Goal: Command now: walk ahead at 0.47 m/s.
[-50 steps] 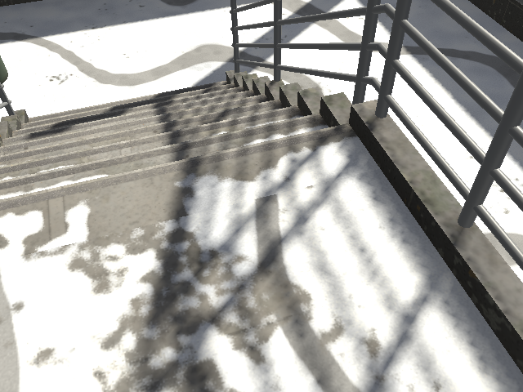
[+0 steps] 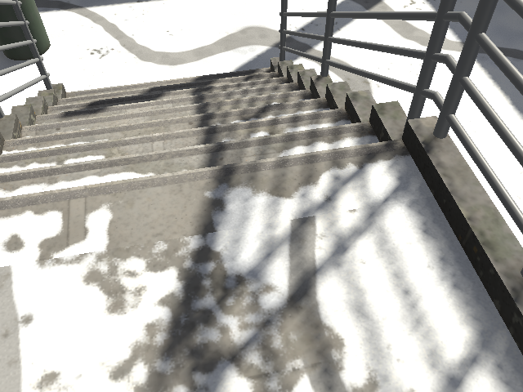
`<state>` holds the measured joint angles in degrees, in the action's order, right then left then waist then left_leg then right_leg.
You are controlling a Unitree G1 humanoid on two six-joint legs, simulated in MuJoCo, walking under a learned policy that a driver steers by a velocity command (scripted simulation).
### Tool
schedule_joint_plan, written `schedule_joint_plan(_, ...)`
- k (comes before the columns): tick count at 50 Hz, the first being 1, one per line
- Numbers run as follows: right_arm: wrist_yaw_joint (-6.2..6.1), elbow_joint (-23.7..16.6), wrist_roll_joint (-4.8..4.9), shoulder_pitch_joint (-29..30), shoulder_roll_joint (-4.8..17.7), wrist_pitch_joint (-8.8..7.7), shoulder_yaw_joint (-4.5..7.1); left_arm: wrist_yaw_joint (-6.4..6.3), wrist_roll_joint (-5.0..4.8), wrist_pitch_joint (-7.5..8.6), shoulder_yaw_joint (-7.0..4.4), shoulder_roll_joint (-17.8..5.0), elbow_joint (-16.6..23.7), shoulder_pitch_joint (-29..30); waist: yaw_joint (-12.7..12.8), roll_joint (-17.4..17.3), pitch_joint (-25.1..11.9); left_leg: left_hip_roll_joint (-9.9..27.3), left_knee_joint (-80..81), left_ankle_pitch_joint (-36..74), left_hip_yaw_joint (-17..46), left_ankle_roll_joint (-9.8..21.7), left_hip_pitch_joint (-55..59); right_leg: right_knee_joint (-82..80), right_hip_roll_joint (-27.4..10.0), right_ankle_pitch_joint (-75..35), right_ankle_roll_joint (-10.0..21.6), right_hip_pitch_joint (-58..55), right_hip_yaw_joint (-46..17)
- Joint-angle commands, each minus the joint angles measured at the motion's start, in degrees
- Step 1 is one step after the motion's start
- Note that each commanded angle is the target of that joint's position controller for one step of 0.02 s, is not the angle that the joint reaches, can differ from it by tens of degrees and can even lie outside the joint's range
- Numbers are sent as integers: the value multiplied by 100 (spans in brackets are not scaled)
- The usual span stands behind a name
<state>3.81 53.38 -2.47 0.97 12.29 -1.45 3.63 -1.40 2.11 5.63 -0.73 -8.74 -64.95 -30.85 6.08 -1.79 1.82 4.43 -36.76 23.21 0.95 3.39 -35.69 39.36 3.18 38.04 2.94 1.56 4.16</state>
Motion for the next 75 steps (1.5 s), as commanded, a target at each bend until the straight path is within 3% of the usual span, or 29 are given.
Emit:
schedule_joint_plan(1, -8, -487, 51, 1019, 226, -59, -53, -11, 104, 18, -82, -618, 118, -394, 288, 434, 1020, -58, 474, 36, -262, -12, -82, -477, -1115, -2081, 807, 880, -1167)
schedule_joint_plan(3, 2, -541, 160, 1167, 189, -150, -100, -53, 174, -35, -109, -713, 64, -551, 422, 353, 1196, 28, 1297, -128, -225, -38, 170, -142, -1094, -2493, 775, 544, -1073)
schedule_joint_plan(5, -92, -222, 148, 355, 351, -201, -39, -98, 229, -122, -129, -779, -52, -596, 156, 186, 965, 65, 1910, -233, -318, 31, 955, 913, -1052, -3511, 803, 117, -856)
schedule_joint_plan(7, -150, 626, 49, -2113, 712, -184, 175, -42, 83, -130, -212, -889, -93, -297, -1056, -170, -294, -221, 2150, 151, -671, 186, 3645, 3609, -778, -4558, 696, 708, -352)
schedule_joint_plan(8, -102, 941, -65, -2668, 1057, -207, 258, 18, -18, -122, -237, -642, -136, -441, -1099, -950, -481, 239, 1526, 1415, -307, 383, 5083, 5755, -98, -234, 480, 2346, 62)
schedule_joint_plan(9, -69, 883, -29, -3071, 1406, -249, 320, -69, -318, -117, -263, -639, -18, -1041, -797, -1483, -1686, 1413, -804, 3790, 909, 962, 7446, 7262, -104, 1163, 283, 4321, -359)
schedule_joint_plan(10, -83, 757, 99, -3161, 1337, -224, 334, -67, -429, -43, -198, -880, 364, -342, -1361, -1204, -2456, 1940, -203, 1648, 2136, 1762, 8095, 7437, -302, 469, 295, 5638, -413)
schedule_joint_plan(11, -284, 624, 8, -3052, 1253, -145, 291, -1, -307, 14, -152, -834, 708, 485, -1363, -996, -2136, 1891, 1087, -2223, 2712, 1878, 7157, 6639, -546, -508, 256, 5978, -446)
schedule_joint_plan(12, -376, 426, -62, -2423, 839, -123, 212, 56, -95, 35, -197, -863, 699, 1049, -1214, -98, -1289, 1526, 1851, -3508, 2612, 1619, 5683, 6030, -709, -1082, 194, 5526, -341)
schedule_joint_plan(14, -444, 338, -10, -1922, 559, -323, 90, 184, 163, 21, -274, -872, 764, 1186, -732, 195, -640, 1592, 1790, -1863, 2682, 1658, 3609, 4406, -1017, -2052, 20, 4376, -764)
schedule_joint_plan(15, -456, 408, 138, -1833, 504, -399, 42, 196, 198, -134, -244, -589, 947, 1518, -441, 372, -87, 1108, 2046, -1276, 2021, 1452, 2358, 3181, -1094, -2126, -216, 3739, -747)
schedule_joint_plan(19, -405, 251, 175, -1664, 637, -389, 82, 224, -29, -183, -79, -332, 1347, 1992, -321, -386, -317, 334, 2194, -218, 1040, 1171, 1451, 923, -714, -3175, -380, 2245, -349)
schedule_joint_plan(25, -341, 209, 199, -2327, 759, -218, 147, 204, -91, -175, -143, -754, 1771, 3101, -736, -127, -16, 440, 2021, -2004, 1702, 879, 2322, -373, -518, -3417, -335, 2139, -532)
schedule_joint_plan(28, -359, 96, 153, -2281, 835, -192, 194, 164, -70, -11, -265, -993, 1551, 2146, -282, 128, -152, 65, 916, -2397, 1715, 644, 1967, -1218, -380, -2725, -240, 606, -545)
schedule_joint_plan(29, -341, -89, 190, -2241, 532, -257, 131, 96, 43, 89, -387, -1436, 1457, 1304, 60, 793, -730, -398, -621, -2799, 1201, 480, 1493, -1550, -1374, -1968, 28, -437, -1596)
schedule_joint_plan(30, -348, -274, 349, -2707, 110, -289, 71, 34, 80, 40, -500, -1973, 1480, 976, -157, 1994, -1278, -1211, -2277, -5499, 353, 304, 34, -2232, -2797, -1430, 572, -1622, -3776)
schedule_joint_plan(31, -380, -221, 209, -2782, 607, -190, 161, 18, -3, -77, -509, -1740, 1502, 1231, -338, 1529, -1130, -833, -3050, -5616, 284, 321, -546, -2452, -2951, -585, 835, -1173, -4515)
schedule_joint_plan(33, -294, -231, 116, -2160, 515, -114, 169, 55, -45, -90, -323, -926, 1693, 1953, -487, 448, 25, -378, -3154, -4576, 373, 244, -480, -2605, -2336, -1560, 622, 71, -2932)
schedule_joint_plan(35, -261, -236, 58, -2164, 423, 12, 191, 25, -70, -11, -272, -764, 1663, 1967, -717, 739, 41, -218, -2992, -4353, 248, 44, -24, -2457, -1975, -4333, 458, 478, -1641)
schedule_joint_plan(38, -251, -346, 74, -2051, 349, 163, 193, 33, -137, 83, -295, -815, 1548, 1640, -829, 769, -319, -359, -2975, -4097, 79, -114, 94, -2133, -1852, -6882, 508, 353, -739)
schedule_joint_plan(44, -110, -841, 87, -979, 185, 231, 15, -15, -137, -61, -337, -1009, 1576, 1663, -699, 928, -227, -340, -1011, -2931, -394, -205, 566, -2181, -1661, -6500, 496, 605, 350)
schedule_joint_plan(50, -88, -1029, 21, -972, 522, 171, 67, -46, -169, -221, -477, -1375, 1531, 1417, -639, 948, -415, -562, 259, -3565, -638, 177, 1431, -1033, -1954, -6582, 375, 179, 474)
schedule_joint_plan(52, -182, -843, -61, -1738, 787, 4, 176, -27, -161, -337, -499, -1415, 1537, 1184, -1011, 115, -936, -500, 1279, -2108, -218, 446, 2749, 941, -1593, -5392, -24, 702, 768)
schedule_joint_plan(53, -260, -958, -53, -1784, 1504, -47, 324, 17, -83, -396, -406, -972, 1804, 753, -654, -1195, -1394, 1283, 818, 1231, 1794, 966, 4033, 2617, -958, -954, -305, 2262, 900)
schedule_joint_plan(54, -305, -1015, 248, -2118, 1703, 83, 424, 22, -108, -513, -390, -1030, 1946, 933, -1000, -1202, -2047, 1833, 1218, 1040, 3052, 1935, 4375, 3634, -227, 193, -408, 3096, -30)
schedule_joint_plan(55, -334, -1008, 322, -2019, 1490, 184, 375, 47, -62, -576, -391, -1132, 1970, 1316, -999, -377, -1621, 1635, 1509, -68, 2690, 1871, 4020, 3813, -514, -126, -404, 3377, -469)
schedule_joint_plan(58, -452, -1101, 251, -1171, 847, 293, 175, 39, -28, -625, -389, -1134, 2038, 1727, -599, -189, -387, 716, 1992, -1394, 1749, 1211, 2579, 2828, -770, -1295, -389, 3182, -629)
schedule_joint_plan(66, -421, -1097, 150, -1263, 929, 182, 166, -19, -96, -874, -356, -1014, 1960, 1724, -639, -402, -542, 403, 2273, -2767, 1686, 873, 2285, 1871, -516, -1741, -450, 2672, -626)
schedule_joint_plan(75, -443, -911, 60, -1431, 925, 329, 82, -106, -250, -924, -292, -925, 1907, 1628, -785, -556, -601, 563, 2047, -1744, 1892, 937, 2487, 768, -164, -1094, -171, 1889, -526)
